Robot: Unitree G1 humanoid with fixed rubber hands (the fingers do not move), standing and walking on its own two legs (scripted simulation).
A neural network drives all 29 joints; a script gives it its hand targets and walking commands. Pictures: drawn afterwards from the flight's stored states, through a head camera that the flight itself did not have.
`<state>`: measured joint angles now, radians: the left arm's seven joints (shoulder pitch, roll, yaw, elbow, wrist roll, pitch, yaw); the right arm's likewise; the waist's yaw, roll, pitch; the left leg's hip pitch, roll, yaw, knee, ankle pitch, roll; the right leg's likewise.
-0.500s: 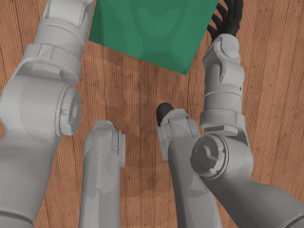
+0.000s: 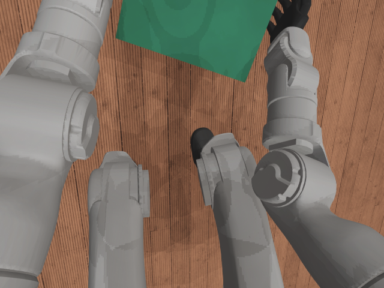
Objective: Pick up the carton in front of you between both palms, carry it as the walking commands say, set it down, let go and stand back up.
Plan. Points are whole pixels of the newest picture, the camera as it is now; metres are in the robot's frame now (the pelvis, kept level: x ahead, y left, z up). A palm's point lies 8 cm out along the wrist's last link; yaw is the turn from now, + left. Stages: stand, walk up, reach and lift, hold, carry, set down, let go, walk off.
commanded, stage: set down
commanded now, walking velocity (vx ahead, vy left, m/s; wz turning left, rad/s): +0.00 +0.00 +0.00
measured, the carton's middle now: (192, 4) +0.55 -0.08 -0.26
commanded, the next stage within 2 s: none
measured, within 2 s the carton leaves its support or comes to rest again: rests again in 0.42 s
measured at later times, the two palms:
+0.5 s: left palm out of the picture +0.59 +0.08 -0.19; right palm (283, 24) +0.50 -0.22 -0.17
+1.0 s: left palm out of the picture +0.58 +0.11 -0.22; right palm (289, 45) +0.47 -0.25 -0.19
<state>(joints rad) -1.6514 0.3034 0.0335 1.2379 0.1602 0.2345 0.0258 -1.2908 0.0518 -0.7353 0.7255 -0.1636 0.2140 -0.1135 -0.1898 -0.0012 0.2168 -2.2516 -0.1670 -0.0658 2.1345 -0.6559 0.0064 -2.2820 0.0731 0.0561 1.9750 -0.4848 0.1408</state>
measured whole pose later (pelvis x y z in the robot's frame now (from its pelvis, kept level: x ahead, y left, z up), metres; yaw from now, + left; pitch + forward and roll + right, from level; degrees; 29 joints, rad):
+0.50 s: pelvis +0.01 +0.00 -0.01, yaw -1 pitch +45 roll -7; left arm -1.62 0.28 0.14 1.19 0.26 0.21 -0.03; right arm -1.32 -0.02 -0.77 0.83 -0.19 0.22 -0.06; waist -0.17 -0.03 0.23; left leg -2.26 -0.13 -0.06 2.18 -0.69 0.02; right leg -2.30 0.07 0.03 2.02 -0.52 0.12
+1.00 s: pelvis +0.00 -0.01 -0.02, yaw +0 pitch +42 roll -8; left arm -1.63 0.50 -0.17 1.24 -0.03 0.15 -0.02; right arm -1.34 -0.13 -0.57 1.07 0.03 0.05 -0.10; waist -0.21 -0.05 0.33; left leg -2.28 -0.07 -0.05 2.19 -0.65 0.04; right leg -2.28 0.02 -0.02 2.03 -0.48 0.09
